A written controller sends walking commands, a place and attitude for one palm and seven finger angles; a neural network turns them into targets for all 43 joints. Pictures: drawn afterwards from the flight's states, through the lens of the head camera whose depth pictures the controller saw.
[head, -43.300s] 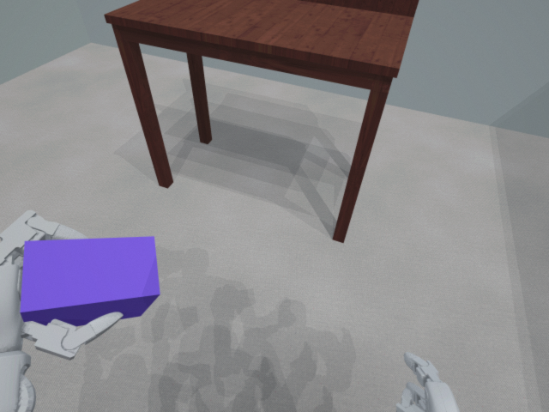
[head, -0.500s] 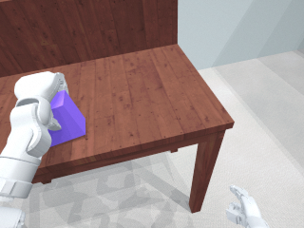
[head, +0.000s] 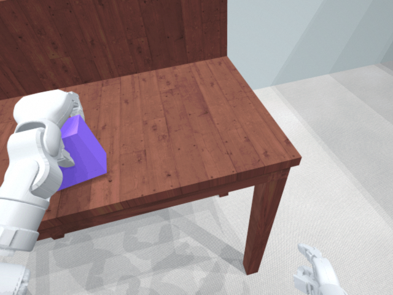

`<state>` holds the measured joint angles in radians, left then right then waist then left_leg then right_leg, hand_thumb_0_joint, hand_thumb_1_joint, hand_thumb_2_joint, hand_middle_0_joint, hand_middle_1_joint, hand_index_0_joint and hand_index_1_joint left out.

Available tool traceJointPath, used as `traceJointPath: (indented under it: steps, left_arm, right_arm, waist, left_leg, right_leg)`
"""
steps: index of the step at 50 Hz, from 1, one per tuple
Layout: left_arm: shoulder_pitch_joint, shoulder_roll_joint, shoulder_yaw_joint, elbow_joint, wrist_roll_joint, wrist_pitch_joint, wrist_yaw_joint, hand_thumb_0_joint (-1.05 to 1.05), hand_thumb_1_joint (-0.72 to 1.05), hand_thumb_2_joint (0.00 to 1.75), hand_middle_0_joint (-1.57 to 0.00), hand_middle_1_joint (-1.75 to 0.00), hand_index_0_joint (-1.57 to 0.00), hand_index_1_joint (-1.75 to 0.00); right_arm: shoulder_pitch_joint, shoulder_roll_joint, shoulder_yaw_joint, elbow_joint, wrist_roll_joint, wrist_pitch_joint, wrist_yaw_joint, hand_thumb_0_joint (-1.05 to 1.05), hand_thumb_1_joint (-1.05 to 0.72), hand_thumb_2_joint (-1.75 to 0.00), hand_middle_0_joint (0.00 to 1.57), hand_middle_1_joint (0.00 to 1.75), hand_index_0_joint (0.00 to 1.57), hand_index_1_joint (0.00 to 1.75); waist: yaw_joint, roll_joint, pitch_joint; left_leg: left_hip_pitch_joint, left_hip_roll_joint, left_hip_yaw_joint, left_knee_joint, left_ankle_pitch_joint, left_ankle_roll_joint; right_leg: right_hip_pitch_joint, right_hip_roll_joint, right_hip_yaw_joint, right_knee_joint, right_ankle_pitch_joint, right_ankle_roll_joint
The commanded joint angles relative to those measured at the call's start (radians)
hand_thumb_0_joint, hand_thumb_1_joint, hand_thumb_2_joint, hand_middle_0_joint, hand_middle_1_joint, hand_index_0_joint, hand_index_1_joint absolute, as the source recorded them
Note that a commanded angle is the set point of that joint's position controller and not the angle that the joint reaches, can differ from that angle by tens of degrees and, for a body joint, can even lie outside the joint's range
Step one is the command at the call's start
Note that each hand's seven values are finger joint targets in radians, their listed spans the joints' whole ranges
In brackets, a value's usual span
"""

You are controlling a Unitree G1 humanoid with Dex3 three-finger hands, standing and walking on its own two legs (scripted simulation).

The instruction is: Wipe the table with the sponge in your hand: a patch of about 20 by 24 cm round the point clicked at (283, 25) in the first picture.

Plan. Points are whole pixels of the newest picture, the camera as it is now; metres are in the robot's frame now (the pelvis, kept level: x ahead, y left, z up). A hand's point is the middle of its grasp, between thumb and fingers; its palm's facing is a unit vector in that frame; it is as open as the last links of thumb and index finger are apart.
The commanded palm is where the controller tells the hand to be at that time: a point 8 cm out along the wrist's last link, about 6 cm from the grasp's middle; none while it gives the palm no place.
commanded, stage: move the sponge above the wiping area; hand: left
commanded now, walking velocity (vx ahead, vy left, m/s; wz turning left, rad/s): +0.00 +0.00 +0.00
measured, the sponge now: (72, 159) +0.32 +0.31 +0.12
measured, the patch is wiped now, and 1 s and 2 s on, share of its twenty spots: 0.05 0.05 0.05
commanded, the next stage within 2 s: none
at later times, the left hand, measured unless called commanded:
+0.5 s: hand (52, 136) +0.31 +0.32 +0.19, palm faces -0.01 +0.00 -1.00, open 10.7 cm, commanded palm +0.28 +0.30 +0.28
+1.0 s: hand (52, 138) +0.32 +0.33 +0.19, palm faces -0.08 +0.00 -1.00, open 10.7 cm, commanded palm +0.29 +0.31 +0.27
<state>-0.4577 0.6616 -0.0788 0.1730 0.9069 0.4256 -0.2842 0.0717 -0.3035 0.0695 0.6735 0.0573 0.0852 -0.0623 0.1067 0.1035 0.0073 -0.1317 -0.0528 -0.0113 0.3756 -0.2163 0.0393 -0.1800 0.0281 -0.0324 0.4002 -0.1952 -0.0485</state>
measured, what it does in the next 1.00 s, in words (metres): stands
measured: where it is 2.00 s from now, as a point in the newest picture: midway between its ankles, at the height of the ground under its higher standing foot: outside the picture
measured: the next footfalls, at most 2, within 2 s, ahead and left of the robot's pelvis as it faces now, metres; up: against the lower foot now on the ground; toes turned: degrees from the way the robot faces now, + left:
none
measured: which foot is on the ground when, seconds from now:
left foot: down 0.00-1.00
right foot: down 0.00-1.00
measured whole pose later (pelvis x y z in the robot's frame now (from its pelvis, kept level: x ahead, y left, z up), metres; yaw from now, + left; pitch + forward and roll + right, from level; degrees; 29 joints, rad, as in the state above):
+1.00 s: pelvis -0.01 +0.00 +0.00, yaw +0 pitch -2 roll +0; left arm -0.48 0.69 -0.09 0.25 0.90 0.44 -0.35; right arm 0.08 -0.32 0.07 0.67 0.07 0.08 -0.08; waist 0.09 0.11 0.01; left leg -0.15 -0.05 -0.02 0.40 -0.21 0.04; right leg -0.19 0.03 -0.04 0.41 -0.19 -0.05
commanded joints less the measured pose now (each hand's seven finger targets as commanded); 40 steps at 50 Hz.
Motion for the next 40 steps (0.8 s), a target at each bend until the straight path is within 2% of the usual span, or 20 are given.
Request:
traceJointPath:
  steps: [1,3,5,6,10,11,15,17,20,21,22,25,26,28,30,31,32,35,36,40]
  left_arm:
    - [-0.434,0.287,0.141,-0.282,0.028,-0.065,0.049,0.0,0.1,1.3,-1.2,-1.6,-1.2,-1.6]
    - [-0.406,0.317,0.182,-0.268,0.02,-0.089,0.072,0.0,0.1,1.3,-1.2,-1.6,-1.2,-1.6]
    - [-0.445,0.344,0.217,-0.293,0.023,-0.095,0.098,0.0,0.1,1.3,-1.2,-1.6,-1.2,-1.6]
    - [-0.465,0.337,0.207,-0.279,0.034,-0.097,0.115,0.0,0.1,1.3,-1.2,-1.6,-1.2,-1.6]
    - [-0.407,0.375,0.269,-0.228,0.022,-0.057,0.149,0.0,0.1,1.3,-1.2,-1.6,-1.2,-1.6]
    - [-0.408,0.335,0.23,-0.19,0.028,-0.039,0.149,0.0,0.1,1.3,-1.2,-1.6,-1.2,-1.6]
    - [-0.341,0.331,0.224,-0.191,0.008,0.037,0.105,0.0,0.1,1.3,-1.2,-1.6,-1.2,-1.6]
    - [-0.314,0.268,0.145,-0.147,0.011,0.067,0.06,0.0,0.1,1.3,-1.2,-1.6,-1.2,-1.6]
    - [-0.327,0.262,0.117,-0.186,0.017,0.08,0.003,0.0,0.1,1.3,-1.2,-1.6,-1.2,-1.6]
    - [-0.337,0.27,0.114,-0.19,0.023,0.065,-0.008,0.0,0.1,1.3,-1.2,-1.6,-1.2,-1.6]
    - [-0.338,0.265,0.099,-0.192,0.023,0.049,-0.02,0.0,0.1,1.3,-1.2,-1.6,-1.2,-1.6]
    - [-0.414,0.304,0.133,-0.345,0.024,-0.035,-0.017,0.0,0.1,1.3,-1.2,-1.6,-1.2,-1.6]
    - [-0.426,0.302,0.13,-0.359,0.025,-0.065,-0.005,0.0,0.1,1.3,-1.2,-1.6,-1.2,-1.6]
    - [-0.411,0.318,0.168,-0.375,0.011,-0.119,0.033,0.0,0.1,1.3,-1.2,-1.6,-1.2,-1.6]
    - [-0.433,0.391,0.256,-0.362,0.02,-0.139,0.084,0.0,0.1,1.3,-1.2,-1.6,-1.2,-1.6]
    - [-0.462,0.366,0.237,-0.322,0.029,-0.142,0.11,0.0,0.1,1.3,-1.2,-1.6,-1.2,-1.6]
    - [-0.431,0.387,0.272,-0.257,0.018,-0.138,0.135,0.0,0.1,1.3,-1.2,-1.6,-1.2,-1.6]
    - [-0.445,0.392,0.279,-0.184,0.014,-0.088,0.179,0.0,0.1,1.3,-1.2,-1.6,-1.2,-1.6]
    - [-0.451,0.347,0.232,-0.133,0.016,-0.062,0.182,0.0,0.1,1.3,-1.2,-1.6,-1.2,-1.6]
    - [-0.413,0.345,0.198,-0.027,0.018,0.036,0.12,0.0,0.1,1.3,-1.2,-1.6,-1.2,-1.6]
  right_arm:
    - [-0.195,-0.076,-0.028,-0.179,-0.006,-0.079,-0.012,0.0,-0.9,-0.9,0.2,0.3,0.2,0.3]
    - [-0.176,-0.086,-0.038,-0.161,-0.012,-0.074,-0.014,0.0,-0.9,-0.9,0.2,0.3,0.2,0.3]
    - [-0.205,-0.083,-0.036,-0.17,-0.01,-0.08,-0.014,0.0,-0.9,-0.9,0.2,0.3,0.2,0.3]
    - [-0.191,-0.075,-0.029,-0.156,-0.014,-0.084,-0.013,0.0,-0.9,-0.9,0.2,0.3,0.2,0.3]
    - [-0.222,-0.084,-0.037,-0.151,-0.012,-0.064,-0.001,0.0,-0.9,-0.9,0.2,0.3,0.2,0.3]
    - [-0.209,-0.079,-0.031,-0.138,-0.016,-0.06,0.002,0.0,-0.9,-0.9,0.2,0.3,0.2,0.3]
    - [-0.246,-0.089,-0.039,-0.161,-0.005,-0.044,0.01,0.0,-0.9,-0.9,0.2,0.3,0.2,0.3]
    - [-0.221,-0.09,-0.034,-0.151,-0.002,-0.034,0.01,0.0,-0.9,-0.9,0.2,0.3,0.2,0.3]
    - [-0.248,-0.095,-0.032,-0.184,0.009,-0.038,0.003,0.0,-0.9,-0.9,0.2,0.3,0.2,0.3]
    - [-0.218,-0.096,-0.029,-0.178,0.002,-0.046,0.001,0.0,-0.9,-0.9,0.2,0.3,0.2,0.3]
    - [-0.212,-0.094,-0.031,-0.17,0.004,-0.042,-0.003,0.0,-0.9,-0.9,0.2,0.3,0.2,0.3]
    - [-0.231,-0.081,-0.026,-0.203,0.004,-0.066,-0.014,0.0,-0.9,-0.9,0.2,0.3,0.2,0.3]
    - [-0.212,-0.071,-0.019,-0.198,-0.006,-0.081,-0.017,0.0,-0.9,-0.9,0.2,0.3,0.2,0.3]
    - [-0.193,-0.073,-0.028,-0.179,-0.014,-0.081,-0.025,0.0,-0.9,-0.9,0.2,0.3,0.2,0.3]
    - [-0.208,-0.075,-0.028,-0.172,-0.014,-0.087,-0.024,0.0,-0.9,-0.9,0.2,0.3,0.2,0.3]
    - [-0.189,-0.065,-0.022,-0.155,-0.022,-0.09,-0.023,0.0,-0.9,-0.9,0.2,0.3,0.2,0.3]
    - [-0.178,-0.068,-0.031,-0.133,-0.02,-0.079,-0.022,0.0,-0.9,-0.9,0.2,0.3,0.2,0.3]
    - [-0.223,-0.082,-0.031,-0.132,-0.012,-0.067,-0.009,0.0,-0.9,-0.9,0.2,0.3,0.2,0.3]
    - [-0.208,-0.08,-0.029,-0.122,-0.016,-0.064,-0.005,0.0,-0.9,-0.9,0.2,0.3,0.2,0.3]
    - [-0.235,-0.099,-0.033,-0.133,0.0,-0.043,0.0,0.0,-0.9,-0.9,0.2,0.3,0.2,0.3]
  waist:
    - [-0.003,-0.03,-0.339]
    - [-0.001,-0.036,-0.298]
    - [0.013,0.021,-0.307]
    - [0.012,-0.006,-0.325]
    - [0.037,0.013,-0.3]
    - [0.028,-0.032,-0.304]
    - [0.036,-0.014,-0.31]
    - [0.011,-0.074,-0.276]
    - [-0.004,-0.062,-0.263]
    - [-0.005,-0.103,-0.286]
    - [-0.022,-0.09,-0.264]
    - [-0.015,-0.046,-0.324]
    - [-0.006,-0.05,-0.349]
    - [-0.005,-0.012,-0.311]
    - [0.016,0.04,-0.298]
    - [0.013,0.003,-0.308]
    - [0.013,0.004,-0.255]
    - [0.034,0.048,-0.248]
    - [0.029,0.009,-0.255]
    - [0.017,-0.03,-0.26]
  left_leg:
    - [0.024,0.003,-0.018,-0.014,0.293,0.008]
    - [0.019,0.007,-0.033,-0.033,0.287,0.001]
    - [0.026,0.009,-0.041,-0.031,0.281,-0.004]
    - [0.014,0.005,-0.027,-0.029,0.304,-0.007]
    - [-0.009,0.006,-0.033,-0.037,0.307,-0.017]
    - [-0.021,0.006,-0.015,-0.035,0.324,-0.017]
    - [-0.018,0.006,-0.018,-0.028,0.323,-0.013]
    - [-0.031,0.007,-0.007,-0.034,0.311,-0.006]
    - [-0.017,0.008,-0.012,-0.02,0.262,0.005]
    - [-0.024,0.006,-0.005,-0.013,0.27,0.008]
    - [-0.01,0.006,-0.008,-0.02,0.261,0.011]
    - [0.038,0.007,-0.031,-0.01,0.251,0.016]
    - [0.035,0.001,-0.019,0.0,0.279,0.016]
    - [0.045,0.004,-0.038,-0.022,0.267,0.007]
    - [0.037,0.006,-0.051,-0.028,0.244,-0.004]
    - [0.018,0.005,-0.03,-0.026,0.259,-0.008]
    - [0.003,0.006,-0.036,-0.045,0.238,-0.012]
    - [-0.024,0.005,-0.035,-0.054,0.212,-0.026]
    - [-0.043,0.006,-0.019,-0.053,0.222,-0.029]
    - [-0.064,0.006,-0.013,-0.05,0.197,-0.02]
  right_leg:
    - [0.189,-0.022,0.07,-0.012,0.178,-0.027]
    - [0.18,-0.015,0.064,-0.027,0.173,-0.028]
    - [0.172,-0.008,0.091,-0.03,0.155,-0.043]
    - [0.192,-0.018,0.071,-0.017,0.168,-0.038]
    - [0.207,-0.01,0.114,-0.022,0.195,-0.05]
    - [0.221,-0.022,0.088,-0.01,0.218,-0.042]
    - [0.223,-0.014,0.11,-0.011,0.251,-0.039]
    - [0.213,-0.021,0.075,-0.013,0.252,-0.024]
    - [0.164,-0.015,0.084,-0.022,0.206,-0.02]
    - [0.186,-0.028,0.07,-0.007,0.215,-0.015]
    - [0.165,-0.02,0.065,-0.019,0.2,-0.011]
    - [0.154,-0.01,0.082,-0.024,0.163,-0.019]
    - [0.18,-0.025,0.071,-0.008,0.173,-0.02]
    - [0.167,-0.015,0.069,-0.026,0.149,-0.025]
    - [0.15,-0.002,0.108,-0.038,0.113,-0.044]
    - [0.174,-0.019,0.083,-0.026,0.123,-0.042]
    - [0.162,-0.009,0.087,-0.041,0.104,-0.044]
    - [0.17,-0.008,0.129,-0.048,0.093,-0.056]
    - [0.19,-0.024,0.101,-0.037,0.107,-0.049]
    - [0.195,-0.017,0.113,-0.042,0.132,-0.036]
